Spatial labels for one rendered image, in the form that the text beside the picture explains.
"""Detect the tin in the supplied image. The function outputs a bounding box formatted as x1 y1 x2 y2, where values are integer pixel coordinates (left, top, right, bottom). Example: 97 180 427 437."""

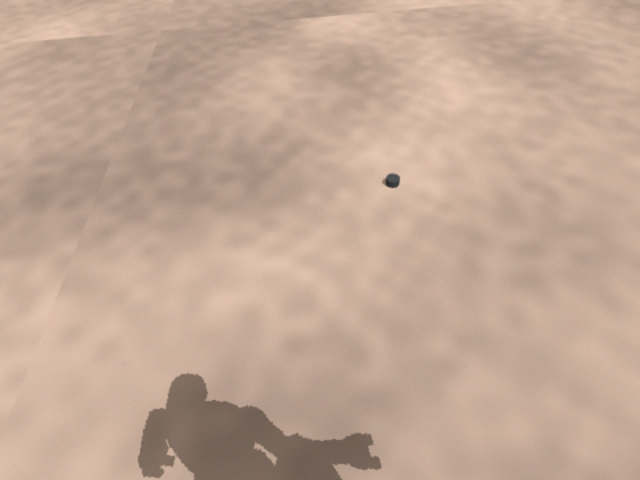
386 174 400 188

